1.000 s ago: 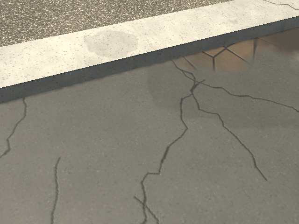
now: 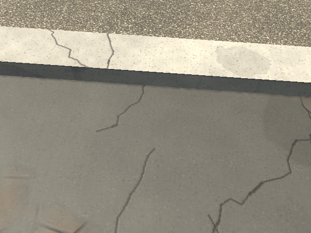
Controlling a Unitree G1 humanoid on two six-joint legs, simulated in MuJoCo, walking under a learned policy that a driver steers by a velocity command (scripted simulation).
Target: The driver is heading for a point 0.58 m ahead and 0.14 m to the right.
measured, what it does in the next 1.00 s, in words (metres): lifts its right foot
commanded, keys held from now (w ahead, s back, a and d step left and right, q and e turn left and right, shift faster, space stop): no key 0.68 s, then w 0.32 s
